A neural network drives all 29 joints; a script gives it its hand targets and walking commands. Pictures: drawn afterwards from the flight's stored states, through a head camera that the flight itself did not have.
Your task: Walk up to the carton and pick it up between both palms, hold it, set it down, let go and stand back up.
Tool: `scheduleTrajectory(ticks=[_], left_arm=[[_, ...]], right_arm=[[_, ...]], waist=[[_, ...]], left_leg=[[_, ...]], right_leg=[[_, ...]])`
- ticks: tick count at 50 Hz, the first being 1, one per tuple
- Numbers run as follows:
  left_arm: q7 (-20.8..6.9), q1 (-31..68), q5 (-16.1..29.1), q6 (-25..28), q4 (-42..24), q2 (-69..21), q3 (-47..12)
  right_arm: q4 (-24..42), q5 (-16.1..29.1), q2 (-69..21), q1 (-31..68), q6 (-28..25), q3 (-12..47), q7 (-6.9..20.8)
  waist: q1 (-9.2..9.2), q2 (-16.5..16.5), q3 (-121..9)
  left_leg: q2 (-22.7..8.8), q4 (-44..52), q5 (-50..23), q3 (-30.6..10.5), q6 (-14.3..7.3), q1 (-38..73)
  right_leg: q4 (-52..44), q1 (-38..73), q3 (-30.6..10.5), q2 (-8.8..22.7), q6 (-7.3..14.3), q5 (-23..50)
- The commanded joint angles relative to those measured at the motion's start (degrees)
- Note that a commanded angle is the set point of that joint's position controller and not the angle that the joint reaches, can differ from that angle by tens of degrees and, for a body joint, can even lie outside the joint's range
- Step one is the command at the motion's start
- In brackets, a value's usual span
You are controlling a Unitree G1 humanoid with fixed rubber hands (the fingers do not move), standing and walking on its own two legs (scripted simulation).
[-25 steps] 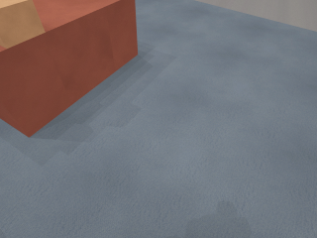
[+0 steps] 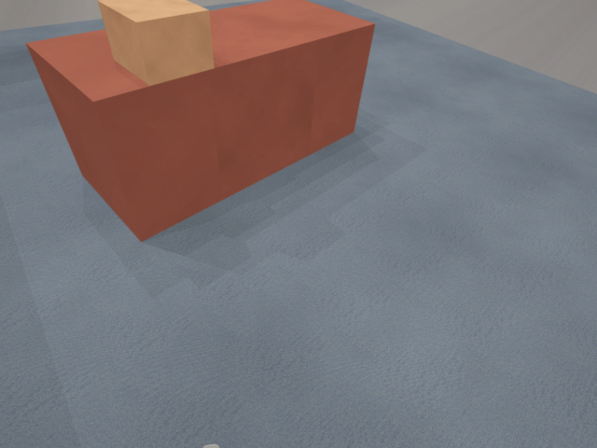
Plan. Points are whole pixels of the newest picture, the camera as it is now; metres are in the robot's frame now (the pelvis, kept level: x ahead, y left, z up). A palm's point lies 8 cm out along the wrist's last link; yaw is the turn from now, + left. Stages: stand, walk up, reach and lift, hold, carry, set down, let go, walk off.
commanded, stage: walk up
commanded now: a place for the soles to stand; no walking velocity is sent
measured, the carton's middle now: (159, 36) +1.46 +0.48 +0.00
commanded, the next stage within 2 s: none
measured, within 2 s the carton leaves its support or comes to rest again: neither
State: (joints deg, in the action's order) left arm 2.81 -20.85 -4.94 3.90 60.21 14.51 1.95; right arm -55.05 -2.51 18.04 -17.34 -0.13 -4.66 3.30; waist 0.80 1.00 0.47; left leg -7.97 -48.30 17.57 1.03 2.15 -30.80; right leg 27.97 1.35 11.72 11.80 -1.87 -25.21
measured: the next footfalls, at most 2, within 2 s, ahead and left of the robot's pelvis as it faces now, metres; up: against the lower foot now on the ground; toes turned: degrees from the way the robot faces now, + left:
left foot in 0.04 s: +0.17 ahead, +0.18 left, +0.00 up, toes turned +9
right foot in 0.58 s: +0.50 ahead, -0.02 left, +0.00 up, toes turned +5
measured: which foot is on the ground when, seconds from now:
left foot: up 0.00-0.02, down 0.04-0.60, up 0.62-1.00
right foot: down 0.00-0.08, up 0.10-0.56, down 0.58-1.00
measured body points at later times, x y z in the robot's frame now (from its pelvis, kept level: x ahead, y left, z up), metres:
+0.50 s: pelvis +0.24 +0.07 +0.01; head +0.24 +0.08 +0.46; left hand +0.31 +0.34 -0.11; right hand +0.18 -0.16 -0.13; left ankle +0.13 +0.17 -0.72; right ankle +0.43 -0.04 -0.68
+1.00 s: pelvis +0.49 +0.11 +0.01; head +0.51 +0.12 +0.46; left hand +0.35 +0.32 -0.13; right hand +0.68 -0.07 -0.12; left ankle +0.59 +0.29 -0.68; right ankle +0.46 -0.02 -0.72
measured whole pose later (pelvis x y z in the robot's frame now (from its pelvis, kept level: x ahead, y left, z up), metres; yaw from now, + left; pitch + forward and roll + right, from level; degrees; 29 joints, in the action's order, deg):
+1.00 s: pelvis +0.49 +0.11 +0.01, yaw +21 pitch -2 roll -1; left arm -0.3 -29.3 -3.0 5.1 53.0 12.7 -0.7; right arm -48.0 -3.1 13.2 -13.6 -2.1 0.0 3.4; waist 2.4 -1.3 3.4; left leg -4.3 -42.5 5.3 1.7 -0.3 -32.9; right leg 25.7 -0.8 15.3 4.8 -1.0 -21.6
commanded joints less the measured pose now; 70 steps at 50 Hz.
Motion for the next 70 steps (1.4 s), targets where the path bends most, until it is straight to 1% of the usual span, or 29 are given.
scheduleTrajectory(ticks=[1,2,3,4,5,6,10,12,18,23,26,28,29,30,31,32,33,35,37,46,50,53,54,55,56,57,61,65,70], left_arm=[[-0.98,6.1,-1.78,-0.19,-4.93,11.12,1.47],[-1.6,3.44,-2.02,-0.76,-4.81,10.0,1.07],[-3.07,2.5,-1.08,-1.51,-6.0,6.31,-0.61],[-4.67,0.03,0.64,-2.0,-9.56,1.89,-2.33],[-5.27,0.51,3.13,-2.77,-12.94,5.0,-2.02],[-5.38,3.06,3.28,-2.66,-13.74,7.0,-1.91],[-4.49,2.52,3.01,-0.4,-12.31,7.33,-2.06],[-4.78,2.49,2.49,-0.82,-12.6,6.57,-1.95],[-5.87,8.71,1.79,-2.15,-15.72,5.42,-2.28],[-5.5,15.16,1.92,-0.38,-18.43,2.35,-2.92],[-4.42,8.83,1.39,0.36,-16.85,2.98,-1.77],[-3.14,-2.84,0.96,1.09,-13.83,5.88,0.21],[-2.62,-9.84,0.5,1.25,-12.82,8.52,1.27],[-2.47,-13.67,-0.32,0.89,-13.55,13.46,2.18],[-1.71,-11.67,2.9,-0.23,-14.51,15.85,3.46],[-1.23,-8.39,4.43,-0.39,-15.53,12.88,2.42],[-1.28,-5.42,4.46,-0.1,-15.83,11.2,1.54],[-1.6,-2.45,3.35,0.8,-16.02,8.51,0.91],[-2.51,-4.39,2.68,1.65,-14.07,4.3,-0.32],[-2.94,-7.74,2.12,2.61,-10.93,5.41,-0.95],[-2.77,-10.47,1.72,1.11,-9.28,8.15,-0.75],[-2.99,-10.38,1.32,-0.8,-8.96,7.71,-1.73],[-3.27,-13.37,1.4,-1.13,-9.07,5.48,-2.76],[-3.48,-16.79,1.8,-1.69,-10.58,2.68,-3.53],[-3.44,-14.79,3.81,-2.77,-13.04,6.81,-2.14],[-3.54,-7.91,3.18,-3.08,-14.73,8.69,-1.77],[-3.56,-7.01,2.91,-1.56,-15.47,5.79,-1.59],[-4.83,-7.52,1.89,-2.14,-14.75,2.64,-1.35],[-5.88,0.97,1.67,-1.87,-16.88,2.43,-1.38]], right_arm=[[-0.12,0.89,0.25,-10.46,-1.76,0.71,0.22],[-1.9,0.66,3.42,-17.03,-2.0,-0.95,-0.71],[-3.52,0.73,6.12,-25.16,-2.27,-2.14,-1.94],[-2.68,1.51,10.45,-26.85,-2.01,-2.17,-2.65],[-0.08,4.14,15.12,-21.92,-1.07,-2.37,-3.43],[1.59,5.15,16.45,-15.8,-0.82,-2.38,-4.11],[4.16,1.88,7.9,-9.08,-2.5,0.17,-4.69],[3.52,1.48,2.63,-10.25,-3.52,1.49,-3.8],[1.78,1.0,2.3,-14.89,-5.33,1.64,-3.29],[0.42,0.11,1.78,-17.09,-6.19,1.83,-2.93],[0.71,-0.6,1.95,-16.92,-5.62,1.89,-2.84],[1.61,-0.98,1.88,-15.68,-5.0,2.33,-2.62],[1.75,-0.34,-0.61,-18.73,-4.61,3.31,-2.47],[2.53,0.18,-3.82,-24.54,-3.83,4.3,-2.67],[4.02,1.64,-0.23,-24.34,-2.82,3.38,-3.06],[5.12,0.48,2.48,-16.99,-2.58,3.05,-3.02],[6.19,0.42,2.28,-12.59,-2.77,2.72,-2.73],[6.3,0.41,0.14,-11.1,-3.01,2.92,-2.29],[5.75,0.07,-1.05,-11.74,-2.95,2.96,-1.94],[10.51,-0.28,-4.05,3.28,-2.61,4.85,0.29],[10.91,-1.15,-3.08,5.26,-3.11,4.48,0.14],[8.07,-1.72,0.54,-7.07,-3.86,2.33,-1.1],[6.61,-1.91,3.39,-14.56,-3.78,0.87,-1.85],[7.07,-2.32,8.12,-17.74,-3.45,-0.48,-2.7],[8.83,1.57,11.34,-19.05,-2.99,-1.73,-4.05],[9.74,3.45,10.27,-16.29,-2.74,-1.35,-4.89],[11.33,1.61,2.44,-6.62,-4.15,0.82,-4.48],[9.84,0.61,1.01,-6.77,-5.74,1.21,-3.95],[8.08,0.4,2.13,-8.26,-6.08,1.47,-3.19]], waist=[[-6.25,4.12,9.89],[-8.59,-4.8,4.01],[-11.42,-16.49,1.57],[-9.12,-27.18,0.74],[-7.68,-21.39,1.65],[-6.2,-17.93,4.44],[-1.88,-14.73,6.81],[-0.89,-10.31,8.9],[-1.44,0.9,10.96],[-4.69,-5.66,9.85],[-2.69,-7.58,8.85],[2.14,-2.24,4.34],[3.75,3.26,-1.95],[1.89,11.93,-7.26],[2.24,11.93,-5.77],[2.43,4.22,0.96],[2.47,2.85,4.44],[1.03,4.57,5.56],[-0.11,4.46,3.18],[0.4,6.2,8.36],[0.69,5.68,9.65],[-5.29,-1.3,5.01],[-7.76,-7.15,-1.6],[-6.51,-15.96,-6.37],[-8.79,-12.82,-6.76],[-8.23,-6.59,-2.94],[-2.48,-7.03,3.3],[-0.35,-3.98,4.08],[-1.79,-7.04,7.49]], left_leg=[[4.89,6.73,-5.09,9.64,-1.6,22.77],[7.96,5.55,-1.54,8.75,-1.97,31.71],[5.93,11.77,5.02,-0.45,-3.7,34.16],[-4.74,24.19,18.75,-28.14,-5.81,33.81],[-11.87,41.14,40.5,-50.15,-11.5,27.02],[-14.36,45.91,49.21,-54.78,-12.88,22.49],[-9.12,34.91,20.01,-28.94,-12.4,16.09],[-7.54,36.31,20.44,-23.38,-12.35,9.45],[-5.72,40.6,19.15,-18.97,-12.94,15.73],[-2.65,35.04,0.85,-10.48,-11.5,21.6],[-3.88,29.63,-9.74,-10.45,-11.28,20.94],[0.33,13.43,-13.04,-7.32,-9.38,18.86],[5.23,-1.65,-6.4,-3.61,-7.56,13.69],[10.11,-18.24,12.8,-1.72,-4.2,3.17],[10.05,-24.9,14.64,-4.48,-3.34,-5.45],[7.5,-28.16,10.51,-7.56,-3.25,-5.54],[6.38,-28.28,8.0,-7.62,-3.39,-6.87],[3.75,-21.95,4.43,-7.06,-3.2,-3.78],[4.01,-20.03,3.11,-6.23,-2.85,-0.3],[3.77,4.72,-13.83,1.2,-1.85,-2.45],[4.92,10.18,-12.15,3.49,-3.67,4.65],[8.04,15.61,-8.82,3.85,-5.27,20.88],[5.11,14.13,-7.42,-1.96,-6.51,31.85],[-8.96,16.67,-2.73,-26.1,-9.41,39.31],[-15.33,29.5,10.51,-46.12,-15.24,39.46],[-15.02,35.25,16.54,-46.98,-14.0,34.3],[-10.57,33.59,-0.21,-22.95,-15.59,19.43],[-8.85,35.25,-2.94,-14.8,-16.13,16.04],[-5.25,35.87,2.97,-6.64,-13.99,14.79]], right_leg=[[-1.06,-25.88,1.16,5.04,9.26,-10.69],[13.28,-27.46,2.25,2.38,9.0,-2.28],[35.73,-29.82,3.52,-4.44,7.3,-4.06],[47.87,-39.98,-4.19,-9.42,5.08,-15.61],[50.15,-41.85,-10.9,-9.45,4.11,-14.06],[52.65,-42.52,-12.67,-6.37,3.46,-10.55],[43.59,-36.92,-14.4,-1.66,3.93,-0.47],[39.98,-32.96,-13.73,-2.99,3.63,0.52],[26.69,-43.0,-10.94,-5.35,0.36,18.5],[9.23,-35.6,-7.93,-7.09,1.85,26.9],[5.78,-24.09,-7.17,-9.05,3.13,23.65],[2.81,-10.5,-6.66,-11.02,4.35,20.0],[3.32,-0.42,-13.76,-4.86,5.01,14.0],[-2.08,7.18,-39.91,10.85,6.69,-0.29],[-15.92,6.22,-58.8,16.06,11.31,-21.61],[-21.91,-2.41,-57.48,16.13,10.23,-27.46],[-20.0,-4.95,-46.69,13.93,9.4,-19.65],[-16.81,-9.86,-28.43,8.95,10.27,-1.51],[-15.46,-10.4,-20.6,6.31,10.17,8.84],[-13.93,-11.9,-3.19,3.83,10.77,17.88],[-11.57,-11.14,-2.47,7.08,12.0,18.15],[7.96,-12.91,1.7,3.21,9.59,21.25],[22.43,-18.65,2.99,-0.8,7.79,15.77],[39.13,-29.52,1.06,-6.7,5.26,-7.92],[46.3,-37.27,-5.35,-9.9,3.21,-9.26],[48.51,-38.1,-10.79,-6.52,3.1,-5.84],[42.64,-33.41,-14.14,-4.14,2.84,-1.31],[35.25,-32.73,-13.64,-4.56,1.09,5.43],[18.11,-31.82,-10.69,-4.86,0.71,16.89]])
